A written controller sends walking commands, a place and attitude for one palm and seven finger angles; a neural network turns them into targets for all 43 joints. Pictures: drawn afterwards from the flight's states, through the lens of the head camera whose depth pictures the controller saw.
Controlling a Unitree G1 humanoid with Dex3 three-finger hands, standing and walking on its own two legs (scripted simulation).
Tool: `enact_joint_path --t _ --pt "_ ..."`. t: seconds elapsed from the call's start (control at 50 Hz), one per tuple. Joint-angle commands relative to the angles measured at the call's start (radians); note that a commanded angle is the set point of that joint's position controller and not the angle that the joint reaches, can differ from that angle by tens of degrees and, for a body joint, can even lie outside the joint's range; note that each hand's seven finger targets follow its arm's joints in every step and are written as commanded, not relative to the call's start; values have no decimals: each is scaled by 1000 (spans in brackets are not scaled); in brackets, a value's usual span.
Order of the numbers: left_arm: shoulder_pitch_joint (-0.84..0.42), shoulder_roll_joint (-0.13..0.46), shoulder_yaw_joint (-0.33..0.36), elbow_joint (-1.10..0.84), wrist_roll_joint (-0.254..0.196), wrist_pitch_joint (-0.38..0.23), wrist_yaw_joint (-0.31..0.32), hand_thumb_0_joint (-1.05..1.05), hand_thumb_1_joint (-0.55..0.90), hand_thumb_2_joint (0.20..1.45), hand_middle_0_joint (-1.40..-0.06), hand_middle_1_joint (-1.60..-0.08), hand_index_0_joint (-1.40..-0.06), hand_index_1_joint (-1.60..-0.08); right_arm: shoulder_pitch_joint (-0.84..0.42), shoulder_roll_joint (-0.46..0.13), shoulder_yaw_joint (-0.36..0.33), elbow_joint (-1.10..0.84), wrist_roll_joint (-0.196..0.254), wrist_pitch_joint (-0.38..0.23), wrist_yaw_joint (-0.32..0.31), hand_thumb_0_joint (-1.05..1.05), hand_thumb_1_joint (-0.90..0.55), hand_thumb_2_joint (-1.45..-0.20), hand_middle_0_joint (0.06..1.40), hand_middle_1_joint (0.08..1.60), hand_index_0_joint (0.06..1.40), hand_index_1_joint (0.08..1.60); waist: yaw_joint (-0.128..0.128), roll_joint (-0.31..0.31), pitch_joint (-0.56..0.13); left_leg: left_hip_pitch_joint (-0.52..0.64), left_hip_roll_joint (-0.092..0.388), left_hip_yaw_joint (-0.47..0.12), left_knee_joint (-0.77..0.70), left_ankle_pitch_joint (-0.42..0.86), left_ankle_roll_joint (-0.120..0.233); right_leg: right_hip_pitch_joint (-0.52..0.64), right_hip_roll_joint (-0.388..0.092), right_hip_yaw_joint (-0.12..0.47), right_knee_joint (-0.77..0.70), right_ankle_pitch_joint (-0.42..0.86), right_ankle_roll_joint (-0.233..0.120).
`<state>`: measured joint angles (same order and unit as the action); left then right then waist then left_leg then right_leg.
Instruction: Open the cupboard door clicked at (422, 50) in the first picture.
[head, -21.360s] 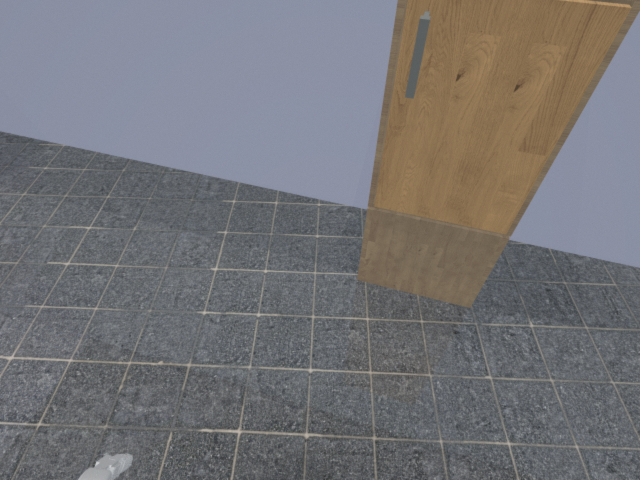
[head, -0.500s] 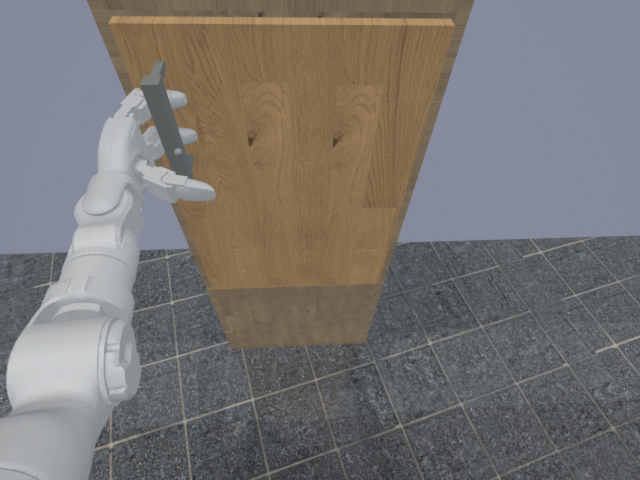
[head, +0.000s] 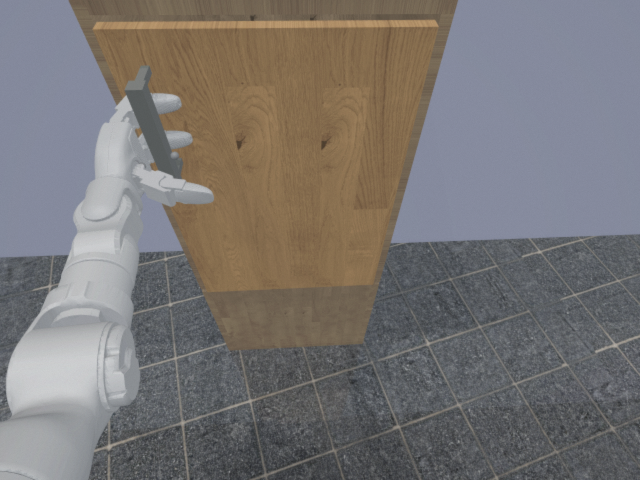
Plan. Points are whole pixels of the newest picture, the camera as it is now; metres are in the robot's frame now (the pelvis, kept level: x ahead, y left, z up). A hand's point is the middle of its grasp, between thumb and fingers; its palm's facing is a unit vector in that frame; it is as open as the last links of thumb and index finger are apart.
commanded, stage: slide the fingers in behind the handle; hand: left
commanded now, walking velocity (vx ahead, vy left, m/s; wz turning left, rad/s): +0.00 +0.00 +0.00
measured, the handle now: (160, 133) +0.53 +0.19 +0.14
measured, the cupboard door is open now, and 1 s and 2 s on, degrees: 0 0 34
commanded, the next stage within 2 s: close the thumb around the handle in 0.20 s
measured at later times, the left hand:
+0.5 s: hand (174, 155) +0.48 +0.16 +0.14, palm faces +0.00 -1.00 -0.01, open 12.9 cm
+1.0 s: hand (172, 155) +0.48 +0.17 +0.15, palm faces +0.00 -1.00 +0.01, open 5.4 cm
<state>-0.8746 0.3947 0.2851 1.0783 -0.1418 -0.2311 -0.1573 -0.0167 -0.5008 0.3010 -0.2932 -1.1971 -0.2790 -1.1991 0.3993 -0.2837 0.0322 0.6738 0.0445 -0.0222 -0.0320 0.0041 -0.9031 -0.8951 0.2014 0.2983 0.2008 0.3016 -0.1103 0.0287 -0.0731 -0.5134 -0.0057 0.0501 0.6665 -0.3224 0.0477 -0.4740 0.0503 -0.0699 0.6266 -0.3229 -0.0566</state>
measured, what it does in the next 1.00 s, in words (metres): stands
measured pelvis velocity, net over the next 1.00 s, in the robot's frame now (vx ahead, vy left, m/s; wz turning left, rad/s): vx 0.00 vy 0.02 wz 0.00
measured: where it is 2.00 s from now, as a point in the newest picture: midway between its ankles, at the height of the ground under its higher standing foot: outside the picture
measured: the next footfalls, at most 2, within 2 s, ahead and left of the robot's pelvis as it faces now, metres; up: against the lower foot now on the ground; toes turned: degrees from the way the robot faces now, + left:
none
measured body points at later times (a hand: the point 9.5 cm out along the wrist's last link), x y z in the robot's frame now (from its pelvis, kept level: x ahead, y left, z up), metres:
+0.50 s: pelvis +0.00 +0.01 +0.00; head +0.05 +0.00 +0.45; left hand +0.48 +0.22 +0.15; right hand +0.05 -0.26 -0.12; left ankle +0.00 +0.09 -0.72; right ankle -0.01 -0.08 -0.72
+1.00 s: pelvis +0.00 +0.02 +0.00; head +0.05 +0.02 +0.45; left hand +0.47 +0.22 +0.15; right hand +0.04 -0.25 -0.12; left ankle +0.00 +0.09 -0.72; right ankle -0.01 -0.08 -0.72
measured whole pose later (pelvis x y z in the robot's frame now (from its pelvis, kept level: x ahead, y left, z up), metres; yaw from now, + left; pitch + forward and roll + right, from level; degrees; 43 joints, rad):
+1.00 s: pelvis +0.00 +0.02 +0.00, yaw +0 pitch +9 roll -1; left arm -0.88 0.36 0.27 1.07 -0.14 -0.23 -0.14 0.00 0.77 0.84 -0.38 -1.34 -0.38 -1.34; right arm 0.39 -0.27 0.03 0.68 0.04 -0.02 -0.03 0.00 -0.90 -0.90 0.20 0.30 0.20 0.30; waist -0.11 0.03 -0.07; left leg -0.51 -0.02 0.06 0.67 -0.33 0.07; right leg -0.46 0.04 -0.06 0.63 -0.32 -0.04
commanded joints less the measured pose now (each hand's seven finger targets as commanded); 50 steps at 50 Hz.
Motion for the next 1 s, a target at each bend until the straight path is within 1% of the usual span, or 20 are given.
enact_joint_path --t 0.0,0.04,0.06,0.08,0.12,0.24,0.28,0.34,0.4,0.44,0.48,0.5,0.58,0.64,0.76,0.78,0.82,0.84,0.92,0.98 --pt "-541 187 -6 -244 -12 -64 -9 0 -500 300 -300 -1200 -300 -1200 58 -142 -57 -83 4 -34 -10 0 -900 -900 200 300 200 300 -22 14 -334 243 1 -77 -48 268 8 85 -13 76 -79 347 36" --pt "-513 185 1 -253 -14 -68 -8 0 -500 300 -300 -1200 -300 -1200 54 -141 -58 -86 4 -35 -10 0 -900 -900 200 300 200 300 -9 45 -364 269 -1 -76 -42 305 6 94 -13 75 -71 373 32" --pt "-500 201 18 -255 -13 -68 -6 0 -500 300 -300 -1200 -300 -1200 61 -143 -59 -84 3 -34 -9 0 -900 -900 200 300 200 300 -1 26 -378 274 1 -82 -42 322 4 100 -11 69 -66 380 30" --pt "-493 174 -2 -247 -16 -63 -8 0 -500 300 -300 -1200 -300 -1200 54 -140 -57 -89 4 -35 -8 0 -900 -900 200 300 200 300 -6 33 -367 276 0 -77 -41 324 5 93 -10 71 -69 385 32" --pt "-511 173 -4 -251 -22 -67 -8 0 -500 300 -300 -1200 -300 -1200 59 -141 -58 -84 3 -34 -9 0 -900 -900 200 300 200 300 -13 -2 -351 261 -1 -79 -41 320 8 99 -11 69 -71 385 34" --pt "-492 182 7 -234 -22 -58 -9 0 -500 300 -300 -1200 -300 -1200 48 -142 -57 -87 5 -32 -9 0 -900 -900 200 300 200 300 -9 -5 -350 255 -2 -72 -42 312 10 104 -13 74 -72 394 36" --pt "-511 221 32 -229 -18 -55 -11 0 -500 300 -300 -1200 -300 -1200 51 -144 -54 -85 4 -31 -11 0 -900 -900 200 300 200 300 -4 3 -349 236 -5 -72 -45 298 9 117 -16 79 -71 391 36" --pt "-491 217 32 -217 -17 -52 -11 0 -332 372 -312 -1218 -312 -1218 52 -142 -52 -90 5 -26 -11 0 -900 -900 200 300 200 300 -3 -7 -340 230 -4 -74 -44 315 10 119 -16 75 -67 400 35" --pt "-497 193 14 -247 -12 -63 -13 0 -164 444 -324 -1236 -324 -1236 47 -139 -54 -95 4 -27 -9 0 -900 -900 200 300 200 300 0 46 -367 280 2 -82 -41 343 1 88 -13 67 -61 385 30" --pt "-502 167 -6 -231 -15 -64 -9 0 -52 492 -332 -1248 -332 -1248 50 -139 -55 -90 3 -27 -8 0 -900 -900 200 300 200 300 -12 27 -343 282 5 -88 -37 338 1 60 -9 61 -64 365 31" --pt "-503 191 19 -197 -18 -54 -3 0 60 540 -340 -1260 -340 -1260 57 -146 -56 -84 2 -26 -9 0 -900 -900 200 300 200 300 -15 -14 -319 252 6 -90 -44 305 2 61 -9 61 -70 341 33" --pt "-520 197 17 -205 -16 -55 -2 0 116 564 -344 -1266 -344 -1266 60 -148 -57 -84 2 -25 -10 0 -900 -900 200 300 200 300 -17 -26 -330 251 6 -93 -49 299 2 70 -9 62 -69 338 33" --pt "-514 208 38 -267 -11 -76 11 0 340 660 -360 -1290 -360 -1290 61 -143 -59 -89 -3 -30 -7 0 -900 -900 200 300 200 300 5 37 -422 319 7 -97 -36 393 -4 85 -7 61 -50 387 28" --pt "-484 179 14 -227 -6 -73 11 0 508 732 -372 -1308 -372 -1308 60 -142 -58 -83 -2 -27 -5 0 -900 -900 200 300 200 300 -6 2 -357 296 12 -96 -35 384 -4 56 -3 53 -56 373 31" --pt "-473 220 49 -252 -6 -65 8 0 844 876 -396 -1344 -396 -1344 63 -146 -62 -86 -2 -21 -6 0 -900 -900 200 300 200 300 9 21 -380 305 13 -98 -41 406 -7 77 -4 52 -53 383 26" --pt "-474 188 18 -261 -5 -64 5 0 900 900 -400 -1350 -400 -1350 55 -142 -60 -92 0 -20 -5 0 -900 -900 200 300 200 300 6 51 -364 311 14 -97 -43 401 -10 61 -4 52 -56 369 25" --pt "-466 140 -11 -267 -11 -65 8 0 900 900 -400 -1350 -400 -1350 58 -140 -64 -94 0 -23 -4 0 -900 -900 200 300 200 300 -2 38 -356 331 17 -100 -38 405 -9 37 -2 47 -61 348 26" --pt "-468 153 -3 -251 -10 -62 10 0 900 900 -400 -1350 -400 -1350 55 -142 -60 -87 -1 -24 -4 0 -900 -900 200 300 200 300 -1 49 -331 320 19 -105 -43 392 -12 24 -2 46 -62 337 25" --pt "-508 164 10 -223 -17 -59 22 0 900 900 -400 -1350 -400 -1350 65 -149 -63 -79 -3 -26 -8 0 -900 -900 200 300 200 300 -15 -30 -303 278 16 -104 -57 302 -4 33 -3 47 -75 288 28" --pt "-533 173 3 -212 0 -61 23 0 900 900 -400 -1350 -400 -1350 61 -148 -59 -76 -3 -32 -9 0 -900 -900 200 300 200 300 -17 11 -322 281 15 -107 -58 291 -8 23 -6 51 -68 279 27"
